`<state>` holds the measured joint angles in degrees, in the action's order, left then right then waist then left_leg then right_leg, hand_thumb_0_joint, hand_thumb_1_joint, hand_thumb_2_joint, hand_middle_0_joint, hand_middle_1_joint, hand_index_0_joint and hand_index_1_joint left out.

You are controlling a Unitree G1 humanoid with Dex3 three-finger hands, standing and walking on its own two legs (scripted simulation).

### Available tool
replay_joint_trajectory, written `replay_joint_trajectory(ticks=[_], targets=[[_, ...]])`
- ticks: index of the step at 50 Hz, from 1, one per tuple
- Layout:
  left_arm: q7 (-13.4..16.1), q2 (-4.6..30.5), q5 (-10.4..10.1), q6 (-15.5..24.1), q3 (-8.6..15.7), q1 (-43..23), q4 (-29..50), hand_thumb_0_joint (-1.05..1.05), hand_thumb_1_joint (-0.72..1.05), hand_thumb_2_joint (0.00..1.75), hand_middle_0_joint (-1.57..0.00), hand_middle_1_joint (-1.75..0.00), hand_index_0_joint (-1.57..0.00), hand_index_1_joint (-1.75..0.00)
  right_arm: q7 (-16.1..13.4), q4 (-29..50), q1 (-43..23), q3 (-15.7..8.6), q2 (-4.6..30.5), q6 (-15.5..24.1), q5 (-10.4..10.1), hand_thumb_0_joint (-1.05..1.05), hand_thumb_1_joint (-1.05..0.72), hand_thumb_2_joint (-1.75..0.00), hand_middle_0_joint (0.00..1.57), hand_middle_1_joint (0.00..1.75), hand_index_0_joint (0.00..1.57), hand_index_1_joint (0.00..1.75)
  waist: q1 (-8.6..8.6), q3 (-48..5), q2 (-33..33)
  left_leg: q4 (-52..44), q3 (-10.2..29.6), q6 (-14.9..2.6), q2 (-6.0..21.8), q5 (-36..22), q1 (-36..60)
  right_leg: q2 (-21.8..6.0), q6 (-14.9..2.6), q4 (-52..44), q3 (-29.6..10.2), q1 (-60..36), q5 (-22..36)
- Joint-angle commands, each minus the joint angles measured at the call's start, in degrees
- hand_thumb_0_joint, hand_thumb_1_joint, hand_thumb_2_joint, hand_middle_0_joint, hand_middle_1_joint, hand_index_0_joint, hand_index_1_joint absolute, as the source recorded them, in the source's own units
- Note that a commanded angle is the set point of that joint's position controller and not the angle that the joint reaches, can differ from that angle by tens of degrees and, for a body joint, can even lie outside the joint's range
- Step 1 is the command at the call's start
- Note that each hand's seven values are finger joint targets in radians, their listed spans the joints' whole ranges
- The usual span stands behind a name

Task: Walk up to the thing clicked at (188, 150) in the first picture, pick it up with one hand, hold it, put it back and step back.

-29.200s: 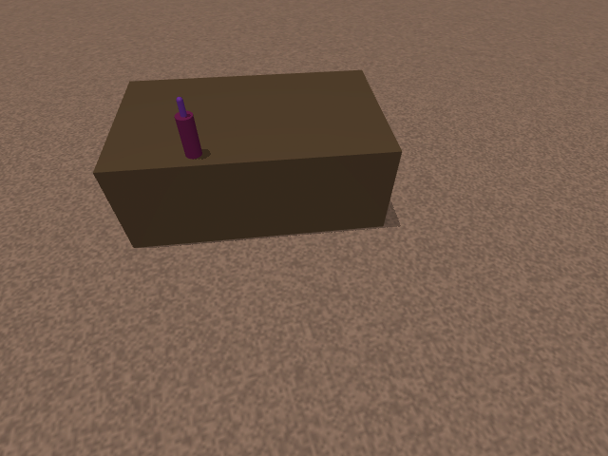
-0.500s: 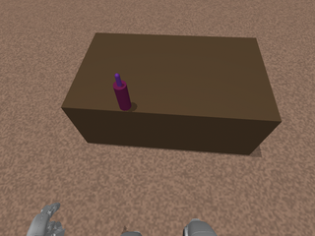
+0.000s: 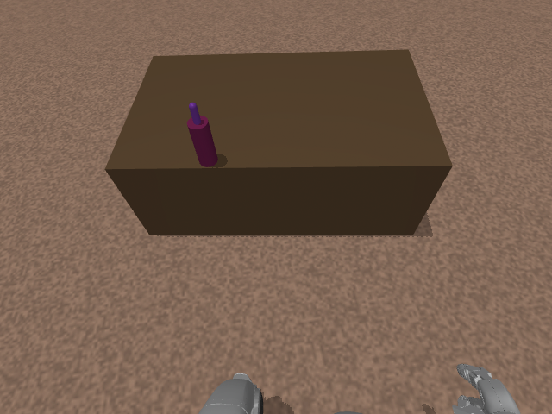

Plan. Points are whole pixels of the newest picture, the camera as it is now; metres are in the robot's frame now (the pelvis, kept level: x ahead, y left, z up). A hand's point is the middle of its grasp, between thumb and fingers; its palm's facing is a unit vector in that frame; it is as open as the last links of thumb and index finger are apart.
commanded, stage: step back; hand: left
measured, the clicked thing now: (201, 134) +0.87 +0.27 -0.22
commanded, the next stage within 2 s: stand in 1.46 s
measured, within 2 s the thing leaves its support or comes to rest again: neither
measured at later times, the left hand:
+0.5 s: hand out of the picture -0.07 +0.27 -0.14, palm faces +0.08 -0.94 -0.34, open 7.4 cm
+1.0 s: hand out of the picture -0.09 +0.28 -0.13, palm faces +0.01 -0.92 -0.39, open 7.4 cm
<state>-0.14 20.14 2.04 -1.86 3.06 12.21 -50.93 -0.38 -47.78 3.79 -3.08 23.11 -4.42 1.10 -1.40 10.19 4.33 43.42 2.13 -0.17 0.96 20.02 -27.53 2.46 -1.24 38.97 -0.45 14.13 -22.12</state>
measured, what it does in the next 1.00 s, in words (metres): walks backwards: left foot, then right foot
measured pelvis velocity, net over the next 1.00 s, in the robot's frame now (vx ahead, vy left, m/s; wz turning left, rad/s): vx -0.13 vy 0.00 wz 0.02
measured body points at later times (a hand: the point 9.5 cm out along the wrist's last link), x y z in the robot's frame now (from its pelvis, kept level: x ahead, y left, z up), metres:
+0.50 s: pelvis -0.13 +0.00 +0.01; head -0.11 +0.03 +0.46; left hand -0.07 +0.32 -0.12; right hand -0.03 -0.30 -0.10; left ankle -0.13 +0.12 -0.72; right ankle -0.13 -0.14 -0.67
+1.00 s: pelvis -0.13 +0.00 +0.01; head -0.11 +0.00 +0.46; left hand -0.09 +0.33 -0.11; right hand -0.04 -0.29 -0.11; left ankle -0.12 +0.13 -0.72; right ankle -0.15 -0.12 -0.71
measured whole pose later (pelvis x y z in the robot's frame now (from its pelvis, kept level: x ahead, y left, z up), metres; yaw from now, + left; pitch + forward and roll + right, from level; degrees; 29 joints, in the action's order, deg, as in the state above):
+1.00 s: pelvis -0.13 +0.00 +0.01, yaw +1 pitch -2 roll +1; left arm -0.6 22.8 1.0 0.8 2.4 12.6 -57.2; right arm 1.5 -56.1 10.0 -2.8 19.1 1.0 2.6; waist -1.1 3.7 -0.8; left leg 32.0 -2.3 -0.6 0.7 15.9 -14.5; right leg -0.8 -1.8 40.5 -0.5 14.4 -29.3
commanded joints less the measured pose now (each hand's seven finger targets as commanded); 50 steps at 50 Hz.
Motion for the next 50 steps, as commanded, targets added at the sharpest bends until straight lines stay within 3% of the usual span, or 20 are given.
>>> replay_joint_trajectory(ticks=[1, 4, 10, 14, 16, 17, 18, 21, 24, 27, 29, 31, 33, 35, 38, 42, 43, 44, 45, 50], targets=[[1.56, 19.34, 0.58, 1.59, 5.42, -5.32, 7.92, 0.00, 0.90, 0.90, -0.20, -0.30, -0.20, -0.30, -1.13, 3.26, 1.52, -3.70, 12.40, 1.11, -0.76, 0.00, -0.90, -0.90, 0.20, 0.30, 0.20, 0.30, 0.13, -3.99, -14.44, 25.15, 9.60, 0.42, -5.88, 10.08, 3.25, -22.79, -13.96, -22.98, -24.91, 15.95, 8.60], [1.87, 14.22, 0.36, 1.33, 5.00, -7.77, 8.32, 0.00, 0.90, 0.90, -0.20, -0.30, -0.20, -0.30, -1.48, 1.18, 6.05, -2.28, 8.97, 1.86, -0.92, 0.00, -0.90, -0.90, 0.20, 0.30, 0.20, 0.30, 2.42, -8.45, -11.82, 26.18, 7.10, 1.11, -9.25, 5.42, 0.09, -12.74, -7.58, -14.19, -7.79, 4.98, 24.35], [2.38, 14.23, 1.04, 0.14, 5.10, 0.05, 8.20, 0.00, 0.90, 0.90, -0.20, -0.30, -0.20, -0.30, -1.86, 2.65, 5.12, -1.50, 7.49, 3.72, 0.18, 0.00, -0.90, -0.90, 0.20, 0.30, 0.20, 0.30, -2.55, -13.47, -18.03, 2.06, 0.09, 2.05, -3.40, 11.03, -0.57, -16.40, -9.96, -9.35, -9.99, -13.28, 29.18], [1.54, 14.45, -0.17, -0.96, 4.21, -3.61, 9.09, 0.00, 0.90, 0.90, -0.20, -0.30, -0.20, -0.30, -1.59, -1.99, 13.12, -2.92, 8.85, 4.45, 0.88, 0.00, -0.90, -0.90, 0.20, 0.30, 0.20, 0.30, 0.74, -16.46, -13.46, -23.43, -2.79, -0.55, -3.22, -7.17, 16.53, -14.47, -5.98, -1.25, -8.30, -4.77, 20.08], [1.29, 9.61, -1.09, -0.92, 2.55, -1.23, 8.85, 0.00, 0.90, 0.90, -0.20, -0.30, -0.20, -0.30, -1.35, -0.79, 8.51, -4.61, 17.05, 4.43, 2.06, 0.00, -0.90, -0.90, 0.20, 0.30, 0.20, 0.30, -0.90, -13.21, 8.20, -26.64, 26.37, -8.57, 16.24, -5.26, 23.14, -1.35, -0.18, 13.67, 0.55, 19.29, -9.54], [2.19, 13.86, -0.42, -0.95, 4.05, -6.90, 8.78, 0.00, 0.90, 0.90, -0.20, -0.30, -0.20, -0.30, -1.02, 0.42, 7.01, -4.89, 20.63, 4.30, 1.70, 0.00, -0.90, -0.90, 0.20, 0.30, 0.20, 0.30, 3.36, -10.50, 6.54, -28.34, 30.48, -15.61, 22.45, 1.76, 7.39, -2.56, 0.66, 20.41, -5.90, 12.30, -15.07], [1.74, 15.56, -0.40, -0.84, 4.51, -7.74, 7.85, 0.00, 0.90, 0.90, -0.20, -0.30, -0.20, -0.30, -1.26, 0.99, 2.95, -4.48, 18.57, 4.87, 1.53, 0.00, -0.90, -0.90, 0.20, 0.30, 0.20, 0.30, 1.72, -5.92, 4.97, -29.72, 30.44, -16.19, 22.77, 4.40, -0.34, -3.74, 0.29, 24.75, -8.48, 7.83, -11.77], [0.43, 13.09, -1.47, -0.45, 4.13, -1.30, 4.20, 0.00, 0.90, 0.90, -0.20, -0.30, -0.20, -0.30, -1.39, 0.91, -0.45, -2.17, 11.15, 5.79, 1.91, 0.00, -0.90, -0.90, 0.20, 0.30, 0.20, 0.30, -2.22, -6.39, 1.99, -24.62, 10.04, -8.88, 10.35, -5.09, 7.60, 0.25, -0.21, 23.93, -9.27, 10.06, -1.99], [-0.63, 12.30, -0.89, 0.64, 3.61, -2.60, 3.22, 0.00, 0.90, 0.90, -0.20, -0.30, -0.20, -0.30, -0.53, -0.16, 1.62, -3.01, 11.49, 5.87, 1.92, 0.00, -0.90, -0.90, 0.20, 0.30, 0.20, 0.30, 1.03, -6.20, 5.15, -26.06, 10.37, -8.23, 8.86, 12.37, 11.63, -1.48, 1.25, 7.67, -4.08, 8.03, -4.56], [-0.52, 11.70, -0.48, 2.45, 3.18, -2.33, 2.08, 0.00, 0.90, 0.90, -0.20, -0.30, -0.20, -0.30, 0.12, -0.57, 4.27, -3.62, 12.73, 5.20, 2.20, 0.00, -0.90, -0.90, 0.20, 0.30, 0.20, 0.30, 2.58, -8.54, 7.65, -23.98, 10.33, -10.60, 11.06, 12.07, 15.76, -2.10, 1.08, -6.26, -0.39, 3.89, -8.44], [0.30, 11.01, -0.06, 3.84, 3.20, 1.91, -0.98, 0.00, 0.90, 0.90, -0.20, -0.30, -0.20, -0.30, 0.42, -0.56, 3.68, -3.21, 11.70, 4.46, 1.60, 0.00, -0.90, -0.90, 0.20, 0.30, 0.20, 0.30, 0.22, -10.46, 4.93, -15.96, 5.29, -8.15, 8.42, 4.60, 14.30, -0.67, -0.46, -22.50, 0.41, -5.18, 2.72], [1.01, 15.96, 1.23, 5.07, 4.69, 5.59, -2.58, 0.00, 0.90, 0.90, -0.20, -0.30, -0.20, -0.30, 0.48, 1.11, 3.19, -1.67, 6.23, 4.63, 0.49, 0.00, -0.90, -0.90, 0.20, 0.30, 0.20, 0.30, -1.20, -11.55, -9.27, -0.68, -0.47, -2.49, 1.89, 4.71, -1.19, -10.67, -4.25, -23.87, -19.37, -17.23, 2.04], [1.06, 21.18, 1.16, 4.92, 5.23, -3.15, 0.34, 0.00, 0.90, 0.90, -0.20, -0.30, -0.20, -0.30, 0.09, 0.22, 1.09, -2.89, 9.62, 4.92, 0.88, 0.00, -0.90, -0.90, 0.20, 0.30, 0.20, 0.30, -0.68, -3.83, -11.29, 6.08, 3.81, -0.09, 1.85, 10.95, 1.95, -24.10, -13.29, -25.39, -33.20, 3.79, -13.68], [0.74, 16.28, 0.10, 5.11, 4.10, -5.44, 0.87, 0.00, 0.90, 0.90, -0.20, -0.30, -0.20, -0.30, 0.92, -0.75, 2.72, -3.00, 9.78, 5.77, 0.37, 0.00, -0.90, -0.90, 0.20, 0.30, 0.20, 0.30, 1.62, -2.72, -8.82, -1.03, 1.32, -0.42, 2.31, 7.13, 3.67, -17.67, -9.81, -22.13, -21.54, 1.55, -6.24], [0.55, 15.52, -0.02, 5.32, 3.53, -1.00, -0.77, 0.00, 0.90, 0.90, -0.20, -0.30, -0.20, -0.30, 1.12, -1.44, 1.49, -2.35, 7.66, 6.34, 0.51, 0.00, -0.90, -0.90, 0.20, 0.30, 0.20, 0.30, -0.24, -5.51, -12.71, -5.22, -1.77, -0.47, 0.23, 2.94, 5.01, -14.87, -7.85, -19.79, -15.83, -2.77, 9.10], [0.31, 13.48, -0.58, 4.36, 2.03, -3.09, -0.11, 0.00, 0.90, 0.90, -0.20, -0.30, -0.20, -0.30, 0.57, -4.19, 6.63, -3.17, 7.99, 7.14, 0.59, 0.00, -0.90, -0.90, 0.20, 0.30, 0.20, 0.30, 2.81, -10.11, -10.78, -18.55, 0.00, -2.00, 0.85, -8.87, 22.65, -10.32, -3.33, -9.31, -6.88, 4.24, 18.85], [0.21, 11.35, -0.98, 4.35, 1.22, -2.84, 0.44, 0.00, 0.90, 0.90, -0.20, -0.30, -0.20, -0.30, 0.27, -4.61, 8.45, -3.83, 10.66, 7.39, 0.97, 0.00, -0.90, -0.90, 0.20, 0.30, 0.20, 0.30, 3.36, -12.35, -4.49, -21.44, 9.69, -4.56, 7.70, -8.48, 26.78, -6.89, -1.39, -3.21, -4.30, 8.59, 15.61], [0.25, 10.61, -1.49, 3.97, 1.19, -2.69, -0.14, 0.00, 0.90, 0.90, -0.20, -0.30, -0.20, -0.30, 0.33, -4.60, 7.73, -4.35, 13.76, 7.38, 0.69, 0.00, -0.90, -0.90, 0.20, 0.30, 0.20, 0.30, 2.35, -12.54, 1.16, -25.58, 19.77, -9.66, 14.84, 3.41, 24.39, -1.71, -0.51, 2.55, 0.60, 10.56, -2.27], [0.59, 13.45, -1.17, 3.77, 1.91, -1.66, -0.83, 0.00, 0.90, 0.90, -0.20, -0.30, -0.20, -0.30, 0.67, -4.32, 6.86, -4.82, 15.78, 7.06, 0.71, 0.00, -0.90, -0.90, 0.20, 0.30, 0.20, 0.30, 2.32, -11.40, 1.62, -27.81, 22.87, -13.97, 18.92, 12.00, 19.37, -3.45, -0.67, 6.63, -0.42, 8.14, -10.28], [0.31, 11.11, -1.16, 5.03, 1.74, 1.57, -3.16, 0.00, 0.90, 0.90, -0.20, -0.30, -0.20, -0.30, 0.70, -4.04, 1.96, -3.60, 12.07, 6.92, 0.68, 0.00, -0.90, -0.90, 0.20, 0.30, 0.20, 0.30, -0.71, -9.34, 4.43, -21.47, 9.99, -8.38, 12.21, -9.54, 15.24, -4.74, -1.07, -10.71, 0.70, -0.32, 0.60]])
